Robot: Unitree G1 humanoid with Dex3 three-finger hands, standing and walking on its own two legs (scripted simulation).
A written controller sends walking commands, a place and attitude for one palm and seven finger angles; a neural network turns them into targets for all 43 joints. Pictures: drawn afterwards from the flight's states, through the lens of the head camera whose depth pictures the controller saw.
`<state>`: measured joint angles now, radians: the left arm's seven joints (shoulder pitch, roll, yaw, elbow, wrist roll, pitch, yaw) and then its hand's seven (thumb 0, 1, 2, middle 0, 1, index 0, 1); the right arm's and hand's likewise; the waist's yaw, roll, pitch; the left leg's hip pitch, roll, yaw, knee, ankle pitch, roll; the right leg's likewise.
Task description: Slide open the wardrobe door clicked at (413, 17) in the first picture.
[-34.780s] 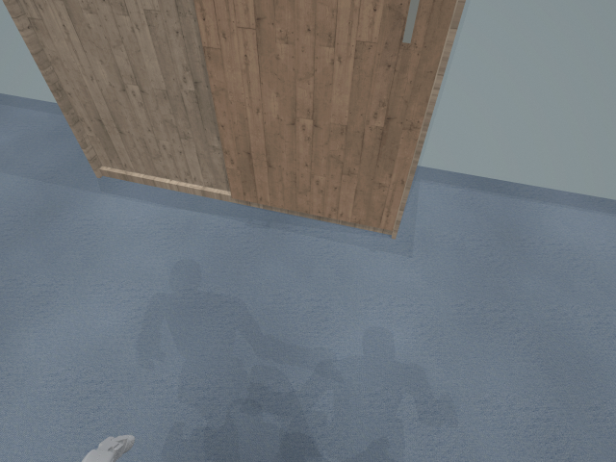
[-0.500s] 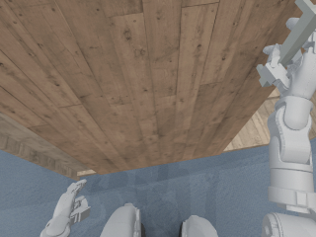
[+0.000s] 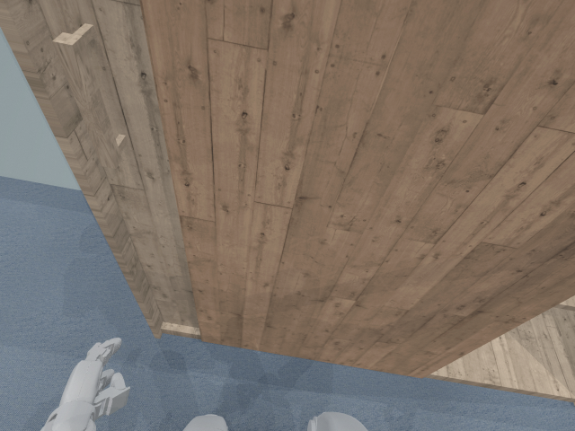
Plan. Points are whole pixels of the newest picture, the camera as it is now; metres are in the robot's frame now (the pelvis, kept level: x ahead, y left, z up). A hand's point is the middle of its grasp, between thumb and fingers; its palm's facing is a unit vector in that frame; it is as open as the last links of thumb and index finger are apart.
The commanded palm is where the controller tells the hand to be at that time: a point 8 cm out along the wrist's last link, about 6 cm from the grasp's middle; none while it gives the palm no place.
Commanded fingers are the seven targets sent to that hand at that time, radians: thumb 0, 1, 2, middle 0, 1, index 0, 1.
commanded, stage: stop walking and hold the door there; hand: right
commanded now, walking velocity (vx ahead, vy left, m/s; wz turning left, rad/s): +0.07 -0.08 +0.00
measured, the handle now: out of the picture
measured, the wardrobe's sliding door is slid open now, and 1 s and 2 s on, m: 0.57 0.58 0.58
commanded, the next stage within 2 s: none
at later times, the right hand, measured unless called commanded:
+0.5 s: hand out of the picture +0.35 -0.38 +0.16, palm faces +0.50 +0.84 -0.22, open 6.3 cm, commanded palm +0.30 -0.42 +0.13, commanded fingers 0.00 -0.90 -0.90 0.45 1.40 0.45 1.40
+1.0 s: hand out of the picture +0.34 -0.38 +0.17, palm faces +0.46 +0.86 -0.22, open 6.4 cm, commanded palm +0.30 -0.41 +0.13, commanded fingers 0.00 -0.90 -0.90 0.45 1.40 0.45 1.40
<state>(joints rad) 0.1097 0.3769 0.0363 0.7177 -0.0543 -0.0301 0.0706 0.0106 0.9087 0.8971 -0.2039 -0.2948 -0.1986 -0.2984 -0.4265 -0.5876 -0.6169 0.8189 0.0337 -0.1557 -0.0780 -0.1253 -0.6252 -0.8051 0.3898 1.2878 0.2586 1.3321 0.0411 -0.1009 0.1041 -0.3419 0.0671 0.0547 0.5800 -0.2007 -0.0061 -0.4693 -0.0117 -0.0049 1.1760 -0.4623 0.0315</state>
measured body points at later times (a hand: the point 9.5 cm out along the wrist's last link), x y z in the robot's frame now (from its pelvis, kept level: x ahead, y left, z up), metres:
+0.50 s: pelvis -0.07 -0.06 +0.01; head -0.07 -0.07 +0.46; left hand -0.02 +0.20 -0.11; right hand +0.31 -0.42 +0.18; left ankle -0.10 +0.07 -0.73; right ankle -0.03 -0.15 -0.73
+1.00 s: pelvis -0.11 -0.07 +0.01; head -0.10 -0.07 +0.46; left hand -0.11 +0.22 -0.11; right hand +0.31 -0.42 +0.18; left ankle -0.10 +0.07 -0.73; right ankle -0.03 -0.15 -0.73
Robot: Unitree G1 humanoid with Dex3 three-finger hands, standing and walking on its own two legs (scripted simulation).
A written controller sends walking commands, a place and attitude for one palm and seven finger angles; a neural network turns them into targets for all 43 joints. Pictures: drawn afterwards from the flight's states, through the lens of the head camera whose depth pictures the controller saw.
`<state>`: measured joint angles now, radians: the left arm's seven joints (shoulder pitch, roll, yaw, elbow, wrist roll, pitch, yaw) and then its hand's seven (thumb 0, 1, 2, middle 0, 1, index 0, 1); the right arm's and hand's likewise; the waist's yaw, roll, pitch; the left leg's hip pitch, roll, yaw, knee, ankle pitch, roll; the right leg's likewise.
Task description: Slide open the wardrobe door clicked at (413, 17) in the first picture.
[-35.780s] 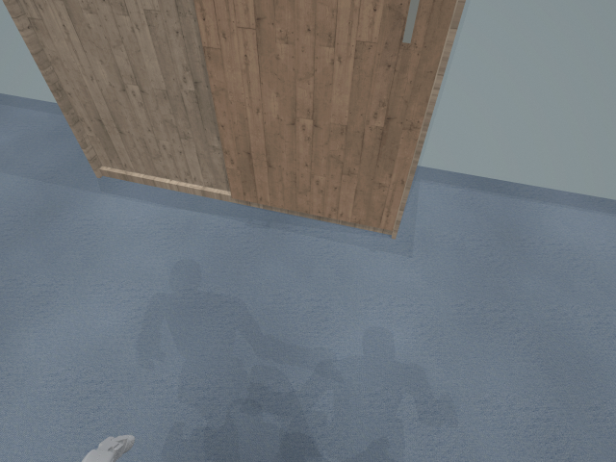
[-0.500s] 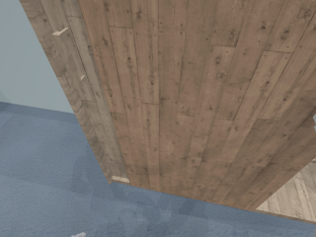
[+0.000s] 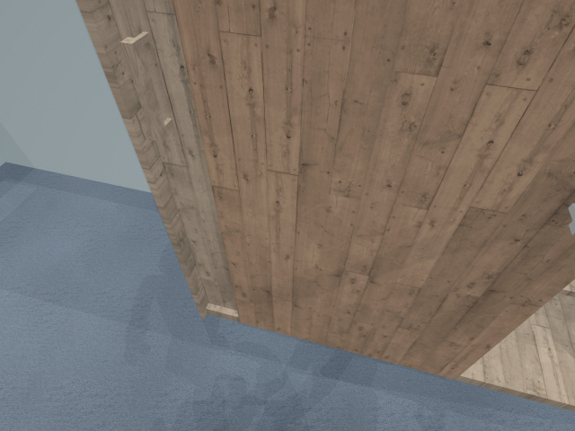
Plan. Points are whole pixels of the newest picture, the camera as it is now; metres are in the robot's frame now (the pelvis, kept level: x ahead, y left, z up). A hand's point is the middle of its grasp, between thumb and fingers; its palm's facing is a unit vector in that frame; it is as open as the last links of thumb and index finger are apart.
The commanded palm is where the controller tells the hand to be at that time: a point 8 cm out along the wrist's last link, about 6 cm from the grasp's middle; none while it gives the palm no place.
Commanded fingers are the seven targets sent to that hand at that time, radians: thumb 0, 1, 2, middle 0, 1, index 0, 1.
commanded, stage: stop walking and hold the door there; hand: right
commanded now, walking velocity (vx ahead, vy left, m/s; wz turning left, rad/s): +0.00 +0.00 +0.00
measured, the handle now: out of the picture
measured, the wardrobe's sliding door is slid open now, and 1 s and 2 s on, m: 0.58 0.58 0.57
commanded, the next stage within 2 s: loosen the grip on the handle in 1.28 s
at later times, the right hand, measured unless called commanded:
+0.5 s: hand out of the picture +0.42 -0.37 +0.12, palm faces +0.36 +0.89 -0.27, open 5.3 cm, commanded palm +0.38 -0.39 +0.12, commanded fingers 0.00 -0.90 -0.90 0.45 1.40 0.45 1.40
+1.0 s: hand out of the picture +0.42 -0.36 +0.13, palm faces +0.35 +0.93 -0.14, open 5.5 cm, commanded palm +0.38 -0.39 +0.12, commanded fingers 0.00 -0.90 -0.90 0.45 1.40 0.45 1.40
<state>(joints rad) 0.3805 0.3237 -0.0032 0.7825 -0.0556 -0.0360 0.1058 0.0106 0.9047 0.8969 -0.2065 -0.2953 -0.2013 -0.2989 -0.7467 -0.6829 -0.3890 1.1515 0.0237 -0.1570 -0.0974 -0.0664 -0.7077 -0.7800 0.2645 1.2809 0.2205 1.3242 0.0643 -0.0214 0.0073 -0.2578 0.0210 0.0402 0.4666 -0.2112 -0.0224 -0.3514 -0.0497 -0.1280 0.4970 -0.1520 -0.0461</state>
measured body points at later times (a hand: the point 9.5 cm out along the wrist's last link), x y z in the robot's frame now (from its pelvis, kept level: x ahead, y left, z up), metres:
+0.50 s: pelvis +0.02 -0.09 -0.01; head +0.07 -0.09 +0.43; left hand +0.19 +0.19 -0.12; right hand +0.40 -0.41 +0.14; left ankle +0.01 +0.10 -0.71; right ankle +0.05 -0.21 -0.74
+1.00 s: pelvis +0.00 -0.10 -0.01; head +0.06 -0.12 +0.44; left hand +0.16 +0.14 -0.11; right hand +0.39 -0.41 +0.13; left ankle +0.01 +0.00 -0.74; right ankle +0.05 -0.21 -0.74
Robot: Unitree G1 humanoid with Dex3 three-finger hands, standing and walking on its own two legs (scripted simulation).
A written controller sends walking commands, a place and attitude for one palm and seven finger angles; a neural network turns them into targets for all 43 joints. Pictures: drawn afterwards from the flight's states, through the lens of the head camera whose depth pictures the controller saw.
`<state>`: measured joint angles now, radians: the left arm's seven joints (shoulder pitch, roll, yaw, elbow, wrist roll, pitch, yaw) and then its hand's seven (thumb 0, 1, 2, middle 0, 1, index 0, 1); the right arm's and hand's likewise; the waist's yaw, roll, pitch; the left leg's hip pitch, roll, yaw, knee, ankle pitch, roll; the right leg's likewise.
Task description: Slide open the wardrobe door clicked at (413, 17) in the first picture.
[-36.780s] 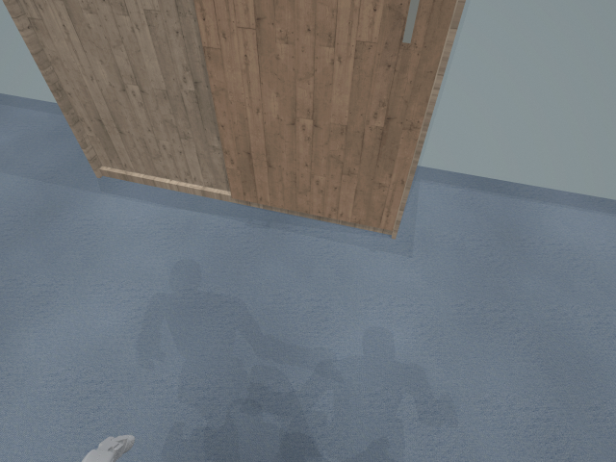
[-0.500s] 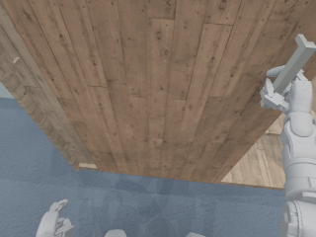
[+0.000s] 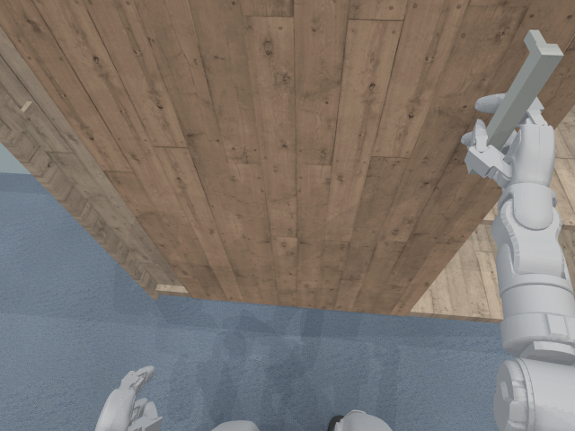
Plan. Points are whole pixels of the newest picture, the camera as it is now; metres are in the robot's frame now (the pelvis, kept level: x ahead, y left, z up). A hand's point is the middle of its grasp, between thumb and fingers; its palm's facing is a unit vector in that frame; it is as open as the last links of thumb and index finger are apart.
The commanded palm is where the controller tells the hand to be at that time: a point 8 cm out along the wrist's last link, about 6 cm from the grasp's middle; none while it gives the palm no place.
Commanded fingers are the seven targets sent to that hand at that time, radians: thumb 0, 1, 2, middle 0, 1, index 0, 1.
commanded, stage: stop walking and hold the door there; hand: right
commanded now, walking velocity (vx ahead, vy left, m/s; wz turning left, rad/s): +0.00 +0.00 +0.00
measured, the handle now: (501, 109) +0.48 -0.24 +0.17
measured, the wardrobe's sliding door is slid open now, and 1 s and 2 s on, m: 0.58 0.57 0.57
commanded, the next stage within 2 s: loosen the grip on the handle in 0.28 s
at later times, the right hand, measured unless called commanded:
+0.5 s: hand (485, 146) +0.44 -0.22 +0.14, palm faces +0.26 +0.96 -0.09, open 6.0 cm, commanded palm +0.40 -0.26 +0.14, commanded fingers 0.00 -0.05 -0.49 0.45 1.40 0.45 1.40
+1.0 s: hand (485, 152) +0.44 -0.22 +0.13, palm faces +0.23 +0.96 -0.13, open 13.7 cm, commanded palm +0.40 -0.27 +0.14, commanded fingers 0.00 0.55 -0.20 0.25 1.15 0.25 1.15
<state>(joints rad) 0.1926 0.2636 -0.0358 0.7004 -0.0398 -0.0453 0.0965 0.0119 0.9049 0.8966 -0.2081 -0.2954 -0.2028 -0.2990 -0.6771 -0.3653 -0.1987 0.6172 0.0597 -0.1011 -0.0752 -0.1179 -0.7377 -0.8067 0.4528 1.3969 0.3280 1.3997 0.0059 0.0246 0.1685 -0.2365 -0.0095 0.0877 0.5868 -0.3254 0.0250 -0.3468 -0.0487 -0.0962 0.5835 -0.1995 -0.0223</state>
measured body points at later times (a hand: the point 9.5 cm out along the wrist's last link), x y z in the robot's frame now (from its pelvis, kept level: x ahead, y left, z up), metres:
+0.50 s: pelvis +0.00 +0.01 +0.00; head +0.02 +0.00 +0.45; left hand +0.11 +0.26 -0.10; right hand +0.42 -0.27 +0.15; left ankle +0.00 +0.10 -0.73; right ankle +0.06 -0.11 -0.73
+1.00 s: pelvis +0.01 -0.01 +0.00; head +0.03 -0.01 +0.45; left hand +0.08 +0.26 -0.11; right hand +0.43 -0.28 +0.14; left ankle +0.00 +0.10 -0.73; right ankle +0.06 -0.10 -0.73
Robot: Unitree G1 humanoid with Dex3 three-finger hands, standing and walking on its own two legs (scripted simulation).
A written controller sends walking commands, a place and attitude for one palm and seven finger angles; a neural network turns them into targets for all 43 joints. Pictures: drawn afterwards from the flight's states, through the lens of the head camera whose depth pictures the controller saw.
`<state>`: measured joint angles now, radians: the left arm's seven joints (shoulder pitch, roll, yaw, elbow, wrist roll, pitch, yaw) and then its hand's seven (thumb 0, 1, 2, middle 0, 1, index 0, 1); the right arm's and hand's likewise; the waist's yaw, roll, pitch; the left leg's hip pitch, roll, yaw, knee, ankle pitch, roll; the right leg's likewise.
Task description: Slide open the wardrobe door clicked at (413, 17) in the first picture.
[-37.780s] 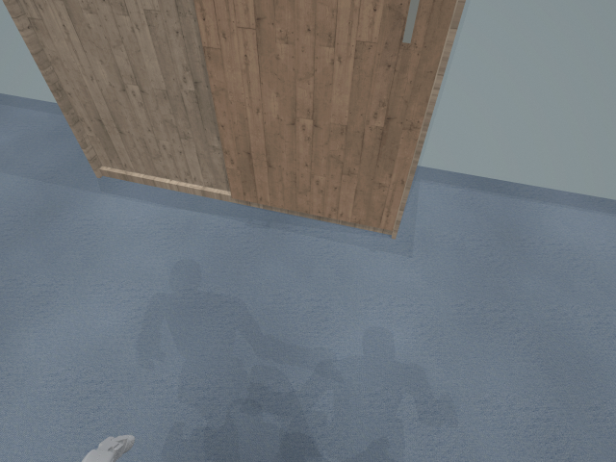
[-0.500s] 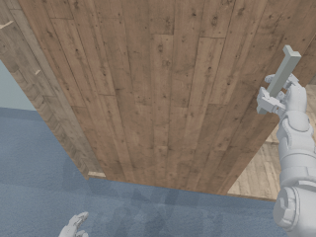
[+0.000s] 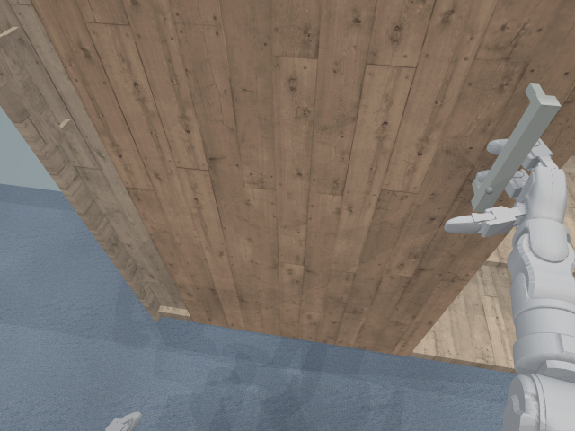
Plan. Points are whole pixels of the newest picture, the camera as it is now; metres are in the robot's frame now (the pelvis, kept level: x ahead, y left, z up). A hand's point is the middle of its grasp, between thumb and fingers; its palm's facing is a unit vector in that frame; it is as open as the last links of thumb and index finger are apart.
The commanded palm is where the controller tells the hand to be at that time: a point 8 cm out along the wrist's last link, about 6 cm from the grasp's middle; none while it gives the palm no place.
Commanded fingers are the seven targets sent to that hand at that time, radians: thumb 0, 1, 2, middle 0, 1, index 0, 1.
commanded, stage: slip the hand off the handle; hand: right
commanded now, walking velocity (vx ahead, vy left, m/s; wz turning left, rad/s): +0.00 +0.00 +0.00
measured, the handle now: (505, 152) +0.46 -0.25 +0.17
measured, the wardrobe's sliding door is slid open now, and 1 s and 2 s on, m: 0.57 0.57 0.57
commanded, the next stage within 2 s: draw the hand back to the body in 1.34 s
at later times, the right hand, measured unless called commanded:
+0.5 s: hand (549, 202) +0.41 -0.31 +0.13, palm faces +0.38 +0.91 -0.16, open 14.3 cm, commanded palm +0.37 -0.34 +0.14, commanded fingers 0.00 0.55 -0.20 0.25 1.15 0.25 1.15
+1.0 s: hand (562, 236) +0.35 -0.31 +0.13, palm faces +0.34 +0.93 -0.14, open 14.6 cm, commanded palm +0.30 -0.34 +0.14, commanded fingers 0.00 0.55 -0.20 0.25 1.15 0.25 1.15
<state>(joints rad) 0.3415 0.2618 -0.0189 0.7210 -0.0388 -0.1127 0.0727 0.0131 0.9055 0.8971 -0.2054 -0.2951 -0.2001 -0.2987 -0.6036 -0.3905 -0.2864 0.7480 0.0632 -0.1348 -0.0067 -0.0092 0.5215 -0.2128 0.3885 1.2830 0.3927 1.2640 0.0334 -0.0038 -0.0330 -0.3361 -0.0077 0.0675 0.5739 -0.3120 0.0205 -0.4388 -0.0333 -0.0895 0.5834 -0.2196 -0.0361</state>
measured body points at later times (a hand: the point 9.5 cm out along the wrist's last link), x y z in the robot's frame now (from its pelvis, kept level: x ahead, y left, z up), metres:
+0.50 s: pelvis +0.01 +0.00 +0.00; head +0.03 -0.01 +0.45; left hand +0.12 +0.26 -0.10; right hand +0.38 -0.35 +0.14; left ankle -0.01 +0.11 -0.73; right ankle +0.05 -0.10 -0.73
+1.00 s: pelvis +0.02 -0.01 +0.00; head +0.02 -0.01 +0.45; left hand +0.14 +0.24 -0.09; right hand +0.33 -0.35 +0.14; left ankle -0.01 +0.11 -0.73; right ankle +0.05 -0.10 -0.73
